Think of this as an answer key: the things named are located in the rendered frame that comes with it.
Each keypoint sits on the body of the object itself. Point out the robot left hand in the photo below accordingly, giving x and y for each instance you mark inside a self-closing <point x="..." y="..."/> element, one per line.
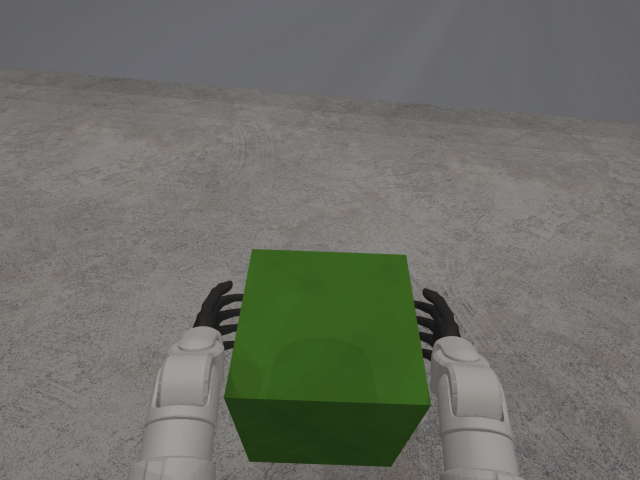
<point x="211" y="316"/>

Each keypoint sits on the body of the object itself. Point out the robot right hand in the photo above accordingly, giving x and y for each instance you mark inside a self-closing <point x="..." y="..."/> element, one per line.
<point x="444" y="324"/>

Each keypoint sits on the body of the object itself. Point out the left robot forearm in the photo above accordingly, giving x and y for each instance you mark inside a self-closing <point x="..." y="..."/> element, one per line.
<point x="182" y="414"/>

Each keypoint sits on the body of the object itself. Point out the carton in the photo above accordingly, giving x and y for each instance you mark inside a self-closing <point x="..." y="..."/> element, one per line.
<point x="327" y="365"/>

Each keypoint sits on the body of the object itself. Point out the right robot forearm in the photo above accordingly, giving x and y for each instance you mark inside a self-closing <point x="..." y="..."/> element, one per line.
<point x="474" y="421"/>

